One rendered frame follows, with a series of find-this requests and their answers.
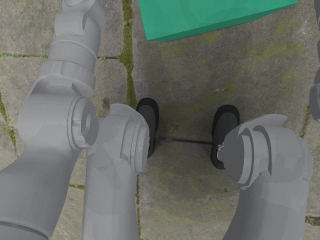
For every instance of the left robot forearm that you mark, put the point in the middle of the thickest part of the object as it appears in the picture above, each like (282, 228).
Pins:
(73, 53)

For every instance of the left robot foot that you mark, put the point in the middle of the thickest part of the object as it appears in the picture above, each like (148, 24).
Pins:
(148, 108)

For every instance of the carton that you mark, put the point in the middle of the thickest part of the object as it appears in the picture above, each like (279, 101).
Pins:
(169, 20)

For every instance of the left robot upper arm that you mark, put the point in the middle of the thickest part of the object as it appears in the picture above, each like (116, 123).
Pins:
(54, 129)

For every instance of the right robot upper arm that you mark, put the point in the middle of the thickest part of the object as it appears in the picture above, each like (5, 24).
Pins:
(314, 98)

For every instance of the right robot thigh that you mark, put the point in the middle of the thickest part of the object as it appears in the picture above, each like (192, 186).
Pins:
(266, 162)

